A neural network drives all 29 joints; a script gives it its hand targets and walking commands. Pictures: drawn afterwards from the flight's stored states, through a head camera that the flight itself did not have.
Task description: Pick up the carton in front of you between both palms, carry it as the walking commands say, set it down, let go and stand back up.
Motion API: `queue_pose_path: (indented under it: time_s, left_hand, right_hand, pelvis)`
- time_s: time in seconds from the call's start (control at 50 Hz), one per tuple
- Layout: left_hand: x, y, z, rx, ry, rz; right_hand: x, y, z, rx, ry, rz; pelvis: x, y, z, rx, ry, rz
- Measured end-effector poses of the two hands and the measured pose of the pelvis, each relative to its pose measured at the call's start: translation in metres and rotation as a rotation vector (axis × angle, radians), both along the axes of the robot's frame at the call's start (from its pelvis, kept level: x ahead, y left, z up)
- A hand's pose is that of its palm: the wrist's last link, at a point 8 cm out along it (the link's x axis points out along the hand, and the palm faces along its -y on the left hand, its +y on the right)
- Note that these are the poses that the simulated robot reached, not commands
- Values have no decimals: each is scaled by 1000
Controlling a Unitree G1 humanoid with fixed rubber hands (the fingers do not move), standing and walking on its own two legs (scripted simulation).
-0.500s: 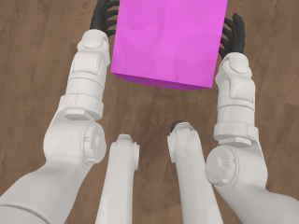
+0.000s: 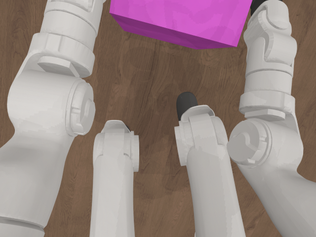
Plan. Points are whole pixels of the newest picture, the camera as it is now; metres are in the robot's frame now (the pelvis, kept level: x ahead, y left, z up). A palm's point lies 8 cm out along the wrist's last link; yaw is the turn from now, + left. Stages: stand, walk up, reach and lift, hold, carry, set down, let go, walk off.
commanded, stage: set down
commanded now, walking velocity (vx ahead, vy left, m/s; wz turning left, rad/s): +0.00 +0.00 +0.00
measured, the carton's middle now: out of the picture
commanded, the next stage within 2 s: none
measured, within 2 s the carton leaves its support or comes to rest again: rests again in 0.78 s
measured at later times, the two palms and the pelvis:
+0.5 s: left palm out of the picture +0.59 +0.03 -0.21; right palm (259, 1) +0.48 -0.26 -0.19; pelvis +0.00 +0.01 -0.02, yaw -1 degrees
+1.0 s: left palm out of the picture +0.58 +0.02 -0.23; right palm (262, 2) +0.48 -0.27 -0.21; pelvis +0.00 +0.00 -0.04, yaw -1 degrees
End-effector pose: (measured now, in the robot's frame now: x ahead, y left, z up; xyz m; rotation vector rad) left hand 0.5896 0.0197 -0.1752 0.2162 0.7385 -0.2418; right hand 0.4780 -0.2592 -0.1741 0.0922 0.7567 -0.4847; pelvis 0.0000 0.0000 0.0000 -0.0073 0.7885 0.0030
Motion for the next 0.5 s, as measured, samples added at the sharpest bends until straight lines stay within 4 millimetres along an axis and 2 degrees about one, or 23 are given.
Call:
queue_pose_path:
  time_s: [0.08,0.22,0.5]
  left_hand:
    - [2,-2,-13,-2,6,-12]
    - [6,3,-21,-3,6,-19]
    - [-5,10,-35,0,34,-30]
  right_hand:
    - [6,-3,-4,-12,10,0]
    - [11,-1,-8,-9,10,15]
    - [5,2,-17,-1,45,57]
  pelvis:
    - [3,-1,-7,-17,-6,10]
    - [6,1,-16,-37,7,23]
    - [1,6,-25,-57,-5,40]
